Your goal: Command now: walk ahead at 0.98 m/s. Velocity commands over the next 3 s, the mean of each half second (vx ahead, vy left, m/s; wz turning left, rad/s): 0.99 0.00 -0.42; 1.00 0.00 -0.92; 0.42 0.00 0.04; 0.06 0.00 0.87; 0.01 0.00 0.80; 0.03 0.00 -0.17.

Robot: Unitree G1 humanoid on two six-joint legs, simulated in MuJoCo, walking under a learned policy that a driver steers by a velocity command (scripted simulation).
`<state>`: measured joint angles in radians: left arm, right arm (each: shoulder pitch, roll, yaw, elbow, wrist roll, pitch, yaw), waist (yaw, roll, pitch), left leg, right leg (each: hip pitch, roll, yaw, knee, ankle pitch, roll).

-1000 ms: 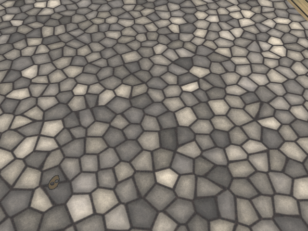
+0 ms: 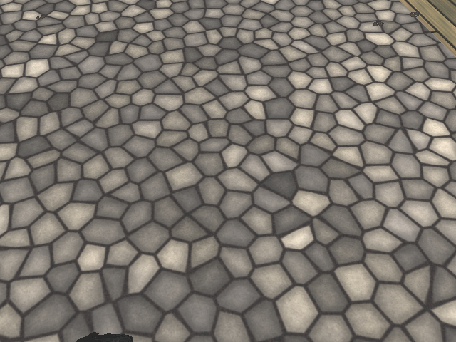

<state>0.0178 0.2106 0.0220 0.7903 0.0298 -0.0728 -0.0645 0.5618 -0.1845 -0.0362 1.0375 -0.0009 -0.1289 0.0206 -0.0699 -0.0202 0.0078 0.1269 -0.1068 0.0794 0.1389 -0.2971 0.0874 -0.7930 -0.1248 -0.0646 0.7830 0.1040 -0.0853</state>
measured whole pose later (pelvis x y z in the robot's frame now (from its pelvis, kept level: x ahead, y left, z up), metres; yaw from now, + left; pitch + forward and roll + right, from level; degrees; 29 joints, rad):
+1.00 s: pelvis +0.90 -0.14 -0.03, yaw -40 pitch +1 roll +2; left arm -0.08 0.29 0.02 0.62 0.03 -0.02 -0.09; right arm 0.54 -0.25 -0.04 0.95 -0.03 -0.09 -0.02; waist -0.07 -0.03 0.05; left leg 0.26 0.02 0.35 0.30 -0.46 -0.08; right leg -0.69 0.01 -0.17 0.75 -0.06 -0.20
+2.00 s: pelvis +1.23 -0.45 +0.00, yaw -10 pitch +2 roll -1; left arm 0.13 0.30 0.08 0.73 0.02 -0.02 0.02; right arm 0.15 -0.35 -0.10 0.53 0.03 0.06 -0.02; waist -0.02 0.05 0.04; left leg -0.47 -0.22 -0.29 0.76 -0.40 0.01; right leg -0.34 0.06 0.12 0.48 -0.15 0.01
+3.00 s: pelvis +1.25 -0.41 +0.00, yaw +5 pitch +3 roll +1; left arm 0.27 0.30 0.08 0.69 -0.03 0.01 0.03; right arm 0.13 -0.29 -0.08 0.66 0.01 0.00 -0.01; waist 0.03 0.00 0.01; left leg -0.40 -0.07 -0.04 0.84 -0.52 0.00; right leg -0.34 0.01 0.13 0.53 -0.25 -0.01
